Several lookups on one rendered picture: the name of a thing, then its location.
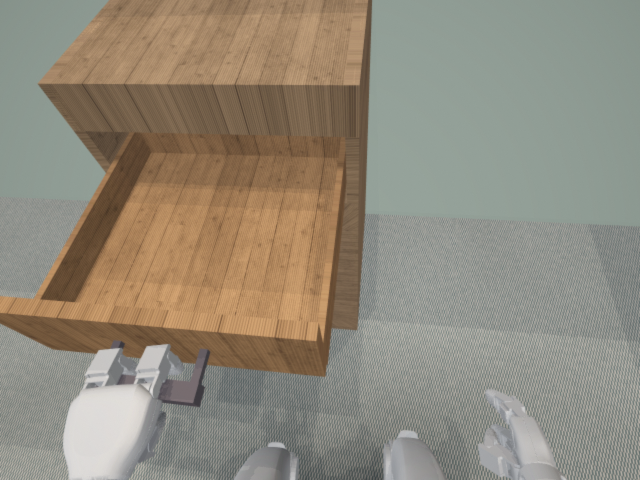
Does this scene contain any robot right shin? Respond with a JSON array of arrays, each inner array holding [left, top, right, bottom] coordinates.
[[397, 430, 418, 439]]

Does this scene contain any handle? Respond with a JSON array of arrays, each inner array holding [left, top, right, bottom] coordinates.
[[94, 340, 210, 407]]

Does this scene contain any right robot hand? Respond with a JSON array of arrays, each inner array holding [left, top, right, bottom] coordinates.
[[478, 389, 557, 480]]

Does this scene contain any cabinet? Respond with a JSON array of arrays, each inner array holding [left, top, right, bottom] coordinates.
[[38, 0, 372, 330]]

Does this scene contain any left robot thigh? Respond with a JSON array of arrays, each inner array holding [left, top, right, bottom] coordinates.
[[234, 447, 299, 480]]

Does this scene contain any drawer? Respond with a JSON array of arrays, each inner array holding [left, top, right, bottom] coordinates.
[[0, 132, 346, 377]]

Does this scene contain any left robot hand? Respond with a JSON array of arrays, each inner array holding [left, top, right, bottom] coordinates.
[[63, 344, 184, 480]]

